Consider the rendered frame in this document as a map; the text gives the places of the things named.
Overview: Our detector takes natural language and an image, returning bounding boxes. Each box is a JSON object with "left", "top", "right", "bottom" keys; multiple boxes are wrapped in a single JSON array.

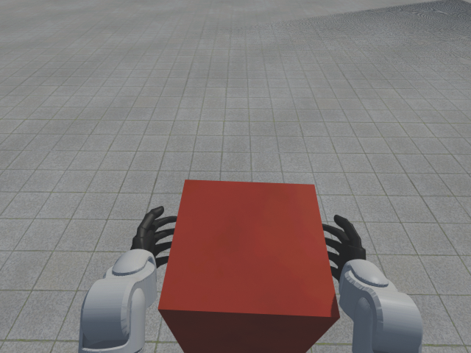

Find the robot left hand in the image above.
[{"left": 130, "top": 206, "right": 177, "bottom": 268}]

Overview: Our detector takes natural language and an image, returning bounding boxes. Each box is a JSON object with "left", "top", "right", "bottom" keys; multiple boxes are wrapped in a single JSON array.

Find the carton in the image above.
[{"left": 158, "top": 179, "right": 340, "bottom": 353}]

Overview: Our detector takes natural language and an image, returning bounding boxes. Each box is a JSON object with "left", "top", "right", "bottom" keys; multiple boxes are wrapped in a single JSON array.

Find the left robot forearm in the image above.
[{"left": 78, "top": 249, "right": 157, "bottom": 353}]

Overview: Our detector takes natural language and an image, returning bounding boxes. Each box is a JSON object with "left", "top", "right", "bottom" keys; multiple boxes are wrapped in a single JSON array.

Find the robot right hand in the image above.
[{"left": 322, "top": 215, "right": 366, "bottom": 282}]

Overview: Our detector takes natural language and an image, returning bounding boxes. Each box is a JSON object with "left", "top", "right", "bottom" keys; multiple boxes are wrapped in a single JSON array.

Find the right robot forearm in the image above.
[{"left": 339, "top": 259, "right": 423, "bottom": 353}]

